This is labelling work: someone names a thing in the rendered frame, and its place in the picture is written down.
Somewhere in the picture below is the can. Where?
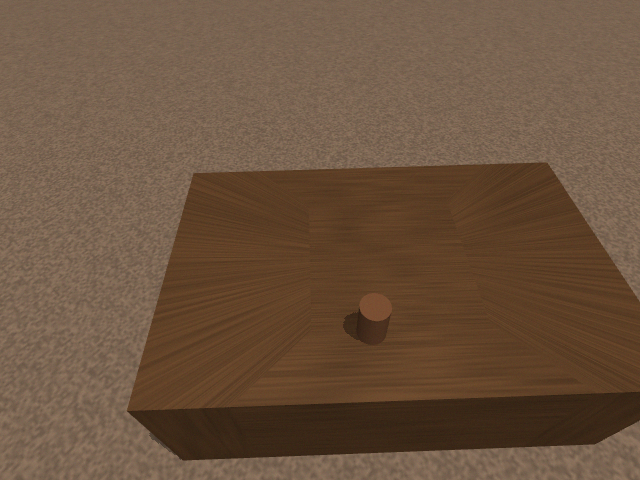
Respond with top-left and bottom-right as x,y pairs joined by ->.
356,293 -> 392,345

